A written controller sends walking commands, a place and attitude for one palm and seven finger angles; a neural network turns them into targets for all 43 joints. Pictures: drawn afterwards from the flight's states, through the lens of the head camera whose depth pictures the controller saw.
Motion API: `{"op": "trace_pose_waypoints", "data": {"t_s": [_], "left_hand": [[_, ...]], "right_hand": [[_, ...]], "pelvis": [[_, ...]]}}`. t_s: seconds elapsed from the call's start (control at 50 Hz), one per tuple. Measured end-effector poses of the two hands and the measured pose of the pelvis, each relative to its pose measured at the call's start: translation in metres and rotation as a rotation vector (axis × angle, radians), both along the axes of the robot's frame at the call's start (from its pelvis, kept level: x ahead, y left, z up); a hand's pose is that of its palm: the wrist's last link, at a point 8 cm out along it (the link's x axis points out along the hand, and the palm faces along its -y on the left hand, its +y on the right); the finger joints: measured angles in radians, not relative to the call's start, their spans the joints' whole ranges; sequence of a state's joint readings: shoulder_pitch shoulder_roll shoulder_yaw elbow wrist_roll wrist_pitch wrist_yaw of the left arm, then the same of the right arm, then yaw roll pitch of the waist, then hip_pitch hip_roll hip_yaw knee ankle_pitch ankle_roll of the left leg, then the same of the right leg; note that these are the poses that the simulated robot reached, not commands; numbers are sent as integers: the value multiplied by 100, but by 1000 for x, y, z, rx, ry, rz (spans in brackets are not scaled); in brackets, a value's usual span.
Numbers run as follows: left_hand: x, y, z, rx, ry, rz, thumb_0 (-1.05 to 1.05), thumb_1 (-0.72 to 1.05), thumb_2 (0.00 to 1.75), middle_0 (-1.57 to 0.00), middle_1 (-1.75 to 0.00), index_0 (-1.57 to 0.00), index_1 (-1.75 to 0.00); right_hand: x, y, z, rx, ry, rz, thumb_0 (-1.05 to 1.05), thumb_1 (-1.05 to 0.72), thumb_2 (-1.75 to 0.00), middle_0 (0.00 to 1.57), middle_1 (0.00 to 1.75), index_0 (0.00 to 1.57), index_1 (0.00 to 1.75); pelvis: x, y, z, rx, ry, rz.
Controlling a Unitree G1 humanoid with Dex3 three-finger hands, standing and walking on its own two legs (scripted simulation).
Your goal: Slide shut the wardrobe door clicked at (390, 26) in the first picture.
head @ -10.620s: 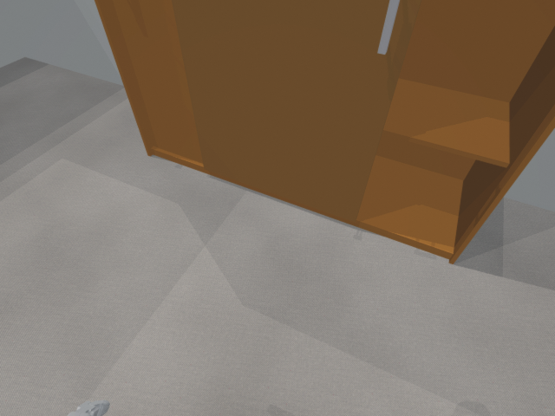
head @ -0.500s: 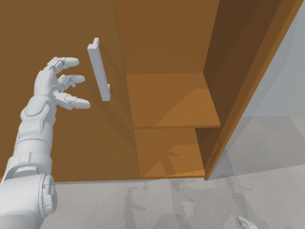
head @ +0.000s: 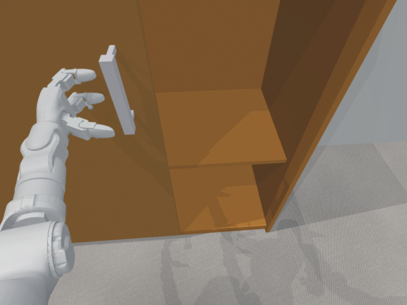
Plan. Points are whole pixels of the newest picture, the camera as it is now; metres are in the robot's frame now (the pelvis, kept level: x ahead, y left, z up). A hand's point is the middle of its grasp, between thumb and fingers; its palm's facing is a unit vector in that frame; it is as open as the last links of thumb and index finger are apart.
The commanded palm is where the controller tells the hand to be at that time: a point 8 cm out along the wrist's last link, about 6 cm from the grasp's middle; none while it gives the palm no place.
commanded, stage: move the hooked fingers beside the handle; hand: left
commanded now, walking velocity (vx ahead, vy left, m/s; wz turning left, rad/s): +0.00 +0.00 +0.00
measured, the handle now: (121, 93) +0.50 +0.16 +0.16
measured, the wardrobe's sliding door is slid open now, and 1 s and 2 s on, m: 0.43 0.43 0.43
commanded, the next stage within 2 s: feel for the door with the fingertips in 0.54 s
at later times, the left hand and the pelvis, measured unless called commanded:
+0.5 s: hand (87, 109) +0.44 +0.22 +0.16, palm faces +0.08 -1.00 +0.00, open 13.9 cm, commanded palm +0.42 +0.26 +0.16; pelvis +0.00 +0.01 +0.00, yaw +1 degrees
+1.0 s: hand (114, 108) +0.44 +0.17 +0.17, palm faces +0.06 -1.00 +0.00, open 13.9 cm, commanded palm +0.41 +0.22 +0.16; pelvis +0.00 +0.00 +0.00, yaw +0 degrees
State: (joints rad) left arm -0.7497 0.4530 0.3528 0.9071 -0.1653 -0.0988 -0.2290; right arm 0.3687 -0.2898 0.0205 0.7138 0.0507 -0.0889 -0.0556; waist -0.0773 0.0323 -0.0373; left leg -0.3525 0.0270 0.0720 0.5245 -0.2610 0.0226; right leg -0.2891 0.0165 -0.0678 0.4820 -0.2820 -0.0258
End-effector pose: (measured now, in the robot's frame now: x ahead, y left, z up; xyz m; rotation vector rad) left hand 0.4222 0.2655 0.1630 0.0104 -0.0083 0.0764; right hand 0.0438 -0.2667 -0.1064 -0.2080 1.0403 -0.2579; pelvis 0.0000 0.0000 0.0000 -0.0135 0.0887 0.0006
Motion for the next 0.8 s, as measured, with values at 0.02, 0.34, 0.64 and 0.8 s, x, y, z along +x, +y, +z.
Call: {"op": "trace_pose_waypoints", "data": {"t_s": [0.02,0.34,0.64,0.8], "left_hand": [[0,0,0,1,-4,1,-1,-50,30,-31,-121,-31,-120],[-10,4,2,-6,-5,14,-1,-50,30,-30,-120,-31,-120],[2,2,1,-3,-6,-3,-1,-50,30,-32,-122,-32,-120],[0,-13,2,-4,-29,-22,-1,-50,30,-31,-122,-31,-120]], "right_hand": [[3,1,0,1,-7,3,1,-90,-90,20,30,20,30],[35,14,5,15,-92,47,1,-90,-90,20,30,20,30],[9,11,1,-2,-22,34,1,-90,-90,20,30,20,30],[-4,12,-3,15,8,14,1,-90,-90,20,30,20,30]], "pelvis": [[0,0,0,0,0,0],[-1,5,0,-1,-16,7],[-5,7,-1,-4,1,9],[-3,8,-1,-4,-2,6]]}}
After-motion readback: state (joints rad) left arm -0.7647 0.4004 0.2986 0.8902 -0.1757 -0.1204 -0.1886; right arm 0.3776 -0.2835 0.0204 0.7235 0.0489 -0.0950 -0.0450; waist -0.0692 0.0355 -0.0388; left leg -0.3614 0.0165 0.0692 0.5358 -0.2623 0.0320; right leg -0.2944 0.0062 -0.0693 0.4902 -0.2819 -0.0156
